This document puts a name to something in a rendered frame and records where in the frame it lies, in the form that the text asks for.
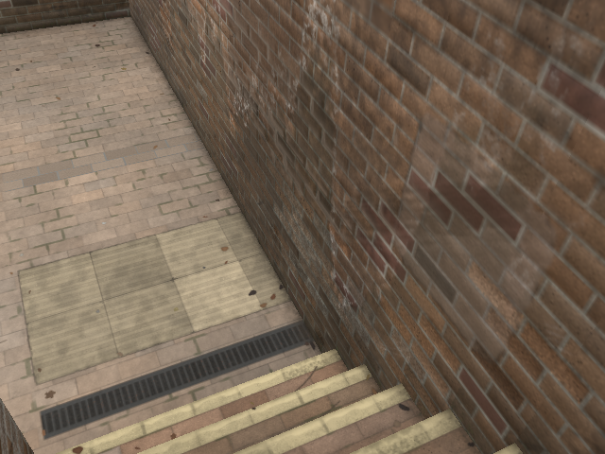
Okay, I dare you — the stairs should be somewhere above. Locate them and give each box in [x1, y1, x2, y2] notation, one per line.
[56, 349, 523, 454]

